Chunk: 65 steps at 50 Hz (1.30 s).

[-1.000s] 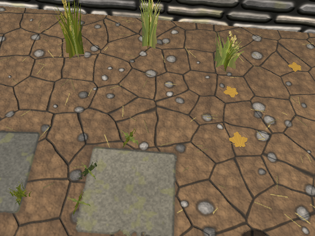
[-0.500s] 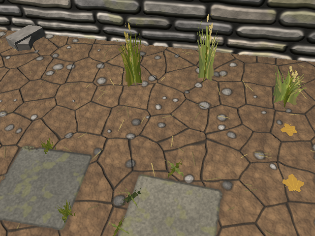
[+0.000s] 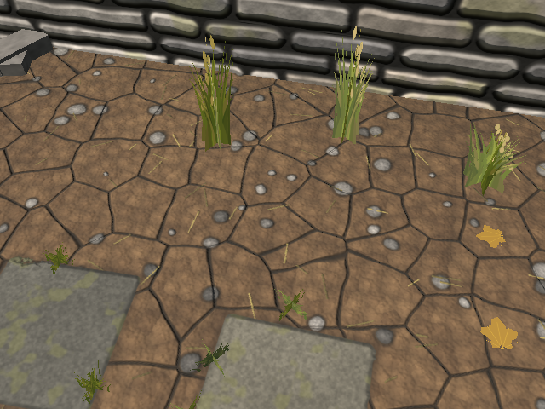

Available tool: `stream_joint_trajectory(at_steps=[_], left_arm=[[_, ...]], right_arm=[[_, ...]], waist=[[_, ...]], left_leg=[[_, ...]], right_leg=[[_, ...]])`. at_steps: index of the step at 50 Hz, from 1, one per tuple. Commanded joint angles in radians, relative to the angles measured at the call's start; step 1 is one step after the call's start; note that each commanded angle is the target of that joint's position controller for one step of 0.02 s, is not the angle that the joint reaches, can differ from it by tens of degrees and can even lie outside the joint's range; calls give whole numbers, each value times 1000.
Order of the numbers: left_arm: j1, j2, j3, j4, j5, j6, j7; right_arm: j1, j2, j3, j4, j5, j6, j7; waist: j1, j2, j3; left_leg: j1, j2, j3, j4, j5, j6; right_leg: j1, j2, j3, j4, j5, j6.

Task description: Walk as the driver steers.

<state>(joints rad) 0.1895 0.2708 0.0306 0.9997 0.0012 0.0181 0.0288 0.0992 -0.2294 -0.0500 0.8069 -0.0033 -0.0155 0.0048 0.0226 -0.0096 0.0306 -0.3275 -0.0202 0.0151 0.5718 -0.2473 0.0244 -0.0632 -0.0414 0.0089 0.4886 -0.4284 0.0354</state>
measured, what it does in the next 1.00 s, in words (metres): lifts its right foot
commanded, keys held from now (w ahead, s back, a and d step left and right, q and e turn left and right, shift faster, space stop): no key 0.64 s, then w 0.24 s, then w+e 0.12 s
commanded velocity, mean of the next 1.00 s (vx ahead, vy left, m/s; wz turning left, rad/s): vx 0.09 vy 0.00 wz -0.01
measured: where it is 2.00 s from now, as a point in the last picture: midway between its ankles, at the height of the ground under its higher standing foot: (352, 397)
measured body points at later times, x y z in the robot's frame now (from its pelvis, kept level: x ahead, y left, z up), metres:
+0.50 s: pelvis -0.03 -0.01 +0.00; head -0.01 -0.01 +0.45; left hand -0.04 +0.24 -0.15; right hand +0.08 -0.26 -0.14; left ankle +0.03 +0.11 -0.73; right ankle -0.11 -0.14 -0.73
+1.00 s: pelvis +0.05 +0.02 +0.01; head +0.06 +0.03 +0.46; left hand +0.07 +0.28 -0.14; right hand +0.06 -0.25 -0.13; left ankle +0.03 +0.10 -0.73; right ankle -0.04 -0.12 -0.64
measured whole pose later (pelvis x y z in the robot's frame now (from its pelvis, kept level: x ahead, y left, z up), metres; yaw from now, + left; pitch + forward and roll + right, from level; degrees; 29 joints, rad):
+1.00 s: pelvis +0.05 +0.02 +0.01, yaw -1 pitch -1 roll +0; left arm 0.34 0.24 0.05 1.00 -0.05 -0.08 0.02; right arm 0.29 -0.22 -0.06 1.09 0.01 -0.11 0.02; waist -0.02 -0.03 0.01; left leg -0.18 -0.02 0.09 0.47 -0.29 0.05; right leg -0.38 -0.01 0.07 1.17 -0.37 -0.07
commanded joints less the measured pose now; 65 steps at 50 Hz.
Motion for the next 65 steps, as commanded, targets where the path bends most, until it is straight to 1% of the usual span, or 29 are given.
stream_joint_trajectory(at_steps=[1,13,32,33,34,35,36,37,38,39,40,41,42,43,44,45,46,47,48,49,50,51,53,55,58,61,63,64,65], left_arm=[[79,106,21,2,1,6,5],[101,79,7,48,4,-16,11],[222,20,-16,74,6,-41,13],[246,15,-17,83,4,-40,14],[250,30,-11,81,-1,-37,16],[238,53,-4,68,-6,-36,19],[247,69,2,56,-10,-38,21],[269,97,12,52,-15,-45,22],[259,133,27,47,-23,-55,23],[246,139,32,42,-26,-65,22],[233,121,31,36,-25,-73,20],[218,106,30,30,-27,-77,15],[195,95,28,21,-29,-77,9],[179,94,27,9,-25,-81,4],[153,59,16,-19,-28,-90,1],[154,10,4,-58,-26,-107,6],[116,30,13,-76,-52,-123,2],[107,44,19,-80,-73,-130,-6],[105,43,23,-75,-70,-133,-10],[99,41,33,-73,-60,-131,-12],[100,54,44,-70,-50,-120,-15],[113,45,48,-64,-47,-109,-22],[89,13,47,-75,-43,-90,-32],[16,-3,42,-115,-39,-81,-34],[-90,-10,32,-172,-32,-82,-43],[-193,-16,21,-225,-27,-83,-62],[-232,-12,19,-256,-29,-82,-77],[-240,-6,21,-269,-30,-81,-85],[-233,9,28,-281,-30,-81,-91]], right_arm=[[-20,-124,-31,-30,1,-7,-7],[-29,-113,-30,72,4,15,-33],[-9,-92,-16,205,7,29,-40],[9,-84,-14,219,7,30,-40],[16,-88,-16,225,11,31,-41],[15,-93,-20,228,14,28,-40],[-7,-92,-20,222,14,18,-36],[-41,-81,-19,208,18,1,-29],[-65,-70,-17,195,24,-18,-19],[-78,-65,-15,186,27,-35,-11],[-65,-61,-15,185,32,-51,-3],[-31,-54,-15,194,38,-63,4],[47,-55,-21,222,44,-70,8],[159,-85,-39,266,41,-72,9],[288,-165,-67,298,35,-78,8],[433,-251,-84,316,36,-82,14],[389,-175,-51,311,15,-97,15],[311,-124,-32,285,12,-108,11],[257,-90,-19,267,11,-113,11],[223,-75,-10,260,10,-114,12],[212,-55,-2,259,6,-112,9],[223,-51,1,261,1,-108,5],[257,-80,-1,268,-6,-105,-8],[260,-117,-7,263,-12,-103,-20],[242,-139,-11,241,-13,-97,-33],[283,-150,-16,238,0,-90,-38],[304,-157,-21,238,8,-81,-36],[303,-165,-24,235,12,-75,-35],[292,-178,-29,227,12,-69,-34]], waist=[[11,28,-99],[-4,13,-19],[-16,4,20],[-15,-3,3],[-15,-22,23],[-14,-51,55],[-1,-73,93],[16,-115,130],[18,-164,176],[14,-174,209],[-1,-167,218],[-25,-161,212],[-64,-142,186],[-106,-110,126],[-149,59,63],[-184,300,-49],[-150,222,-42],[-114,150,30],[-86,97,42],[-64,75,68],[-50,88,63],[-44,99,55],[-44,69,59],[-49,46,82],[-63,58,98],[-91,47,122],[-93,47,133],[-85,53,129],[-66,69,109]], left_leg=[[207,98,-105,-35,501,81],[187,64,-76,-70,232,43],[186,51,-67,-91,176,22],[188,37,-52,-87,62,22],[158,12,-28,-65,-98,20],[101,-15,0,-31,-241,18],[29,-28,16,10,-300,16],[-48,-38,43,82,-260,11],[-122,-19,60,169,-167,13],[-175,24,33,206,-139,25],[-196,44,27,187,-154,38],[-146,44,38,104,-168,48],[2,19,63,-3,-143,54],[183,-16,63,-48,-81,56],[341,103,-181,-162,-137,123],[516,334,-624,-354,-237,264],[488,418,-754,-407,-251,288],[428,406,-624,-391,-218,256],[389,364,-484,-397,-187,210],[351,329,-370,-411,-108,172],[326,285,-262,-420,-26,136],[316,262,-191,-427,36,121],[307,260,-115,-447,129,129],[295,277,-72,-473,168,144],[271,267,27,-493,213,135],[293,278,104,-488,247,128],[349,293,142,-455,294,115],[378,301,160,-423,369,107],[400,307,180,-370,528,98]], right_leg=[[-105,-11,-5,-49,302,-15],[-198,-6,-9,-85,147,-25],[-248,2,-9,-114,101,-33],[-241,5,-9,-127,10,-41],[-254,-1,7,-140,-106,-63],[-267,-20,44,-159,-224,-95],[-267,-59,102,-197,-323,-130],[-240,-128,198,-255,-387,-171],[-215,-222,303,-309,-394,-216],[-196,-279,354,-319,-340,-243],[-164,-286,342,-300,-250,-243],[-158,-262,292,-262,-171,-222],[-203,-212,222,-204,-101,-190],[-257,-149,152,-93,81,-161],[-380,-34,18,192,269,-99],[-567,86,-44,567,32,-39],[-660,75,113,772,-113,-64],[-706,30,155,838,-56,-101],[-701,-13,156,809,41,-129],[-689,-42,153,742,115,-139],[-644,-63,139,690,161,-139],[-617,-66,121,662,189,-132],[-638,-69,95,626,231,-106],[-692,-76,91,549,278,-76],[-687,-80,44,379,391,-57],[-663,-72,-22,262,443,-70],[-655,-63,-47,205,418,-96],[-636,-50,-65,181,388,-112],[-588,-24,-92,167,350,-131]])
